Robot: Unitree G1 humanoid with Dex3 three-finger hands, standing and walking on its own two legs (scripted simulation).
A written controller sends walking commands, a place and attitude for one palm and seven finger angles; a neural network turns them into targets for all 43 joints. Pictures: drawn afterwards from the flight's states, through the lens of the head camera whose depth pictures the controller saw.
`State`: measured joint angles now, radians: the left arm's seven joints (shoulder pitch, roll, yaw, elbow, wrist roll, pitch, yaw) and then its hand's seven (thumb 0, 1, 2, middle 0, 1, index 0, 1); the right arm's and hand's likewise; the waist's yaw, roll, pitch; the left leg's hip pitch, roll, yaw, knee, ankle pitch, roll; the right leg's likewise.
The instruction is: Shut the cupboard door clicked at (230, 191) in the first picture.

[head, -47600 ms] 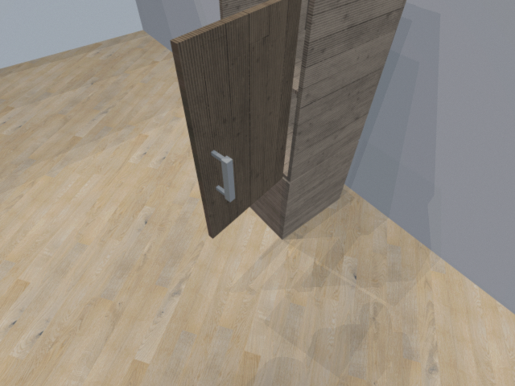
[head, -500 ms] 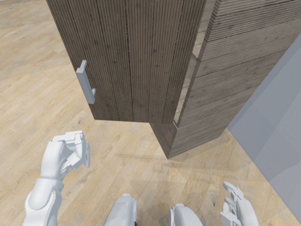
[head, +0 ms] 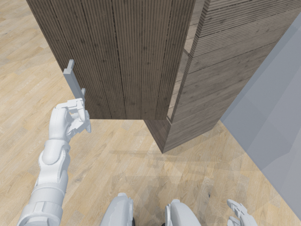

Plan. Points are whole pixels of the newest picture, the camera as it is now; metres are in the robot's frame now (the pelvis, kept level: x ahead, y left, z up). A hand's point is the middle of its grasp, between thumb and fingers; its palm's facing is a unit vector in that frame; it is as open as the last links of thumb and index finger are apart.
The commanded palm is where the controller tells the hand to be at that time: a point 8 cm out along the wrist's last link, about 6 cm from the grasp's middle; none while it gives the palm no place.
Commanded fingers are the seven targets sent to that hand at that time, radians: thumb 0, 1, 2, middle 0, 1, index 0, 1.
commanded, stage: bring the fist close to the handle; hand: left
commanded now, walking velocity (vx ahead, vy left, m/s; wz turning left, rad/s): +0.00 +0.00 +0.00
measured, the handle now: (76, 83) +0.50 +0.24 +0.03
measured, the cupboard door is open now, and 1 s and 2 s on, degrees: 64 62 44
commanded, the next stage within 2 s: push the door shut along its arc in 0.56 s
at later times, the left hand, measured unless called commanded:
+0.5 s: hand (89, 110) +0.41 +0.18 +0.03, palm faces +0.05 -1.00 -0.03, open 3.1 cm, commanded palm +0.38 +0.23 +0.03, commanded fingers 0.00 0.90 0.90 -1.30 -1.50 -1.30 -1.50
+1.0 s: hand (89, 100) +0.44 +0.19 +0.03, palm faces -0.05 -1.00 -0.03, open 3.1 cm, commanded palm +0.43 +0.23 +0.03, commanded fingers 0.00 0.90 0.90 -1.30 -1.50 -1.30 -1.50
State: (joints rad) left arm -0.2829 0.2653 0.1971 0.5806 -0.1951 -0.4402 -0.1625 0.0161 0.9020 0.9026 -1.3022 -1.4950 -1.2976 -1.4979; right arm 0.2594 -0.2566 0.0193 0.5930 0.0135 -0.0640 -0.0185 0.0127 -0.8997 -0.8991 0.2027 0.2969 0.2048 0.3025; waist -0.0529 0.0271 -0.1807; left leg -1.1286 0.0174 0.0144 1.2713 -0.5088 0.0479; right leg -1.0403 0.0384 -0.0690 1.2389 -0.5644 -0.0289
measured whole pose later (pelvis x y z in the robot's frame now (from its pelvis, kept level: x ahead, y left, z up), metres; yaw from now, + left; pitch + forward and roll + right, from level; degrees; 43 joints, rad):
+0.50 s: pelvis +0.00 -0.01 +0.00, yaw +0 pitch +22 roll -2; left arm -0.44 0.30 0.28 0.80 -0.17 -0.52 -0.18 0.02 0.90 0.90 -1.30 -1.49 -1.30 -1.50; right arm 0.30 -0.26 0.01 0.62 0.01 0.00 -0.01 0.01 -0.90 -0.90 0.20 0.30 0.20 0.30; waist -0.08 0.03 -0.17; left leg -1.15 0.03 0.02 1.27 -0.51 0.04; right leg -1.07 0.05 -0.06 1.25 -0.56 -0.04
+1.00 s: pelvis +0.00 -0.01 -0.01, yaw +0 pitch +24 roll -3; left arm -0.65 0.40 0.30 1.00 -0.18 -0.50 -0.32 0.02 0.90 0.90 -1.31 -1.49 -1.30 -1.50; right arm 0.27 -0.27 0.02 0.63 0.02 0.00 -0.02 0.01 -0.90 -0.90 0.20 0.30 0.20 0.30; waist -0.09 0.03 -0.17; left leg -1.22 0.03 0.00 1.32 -0.51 0.04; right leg -1.13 0.05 -0.08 1.28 -0.57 -0.04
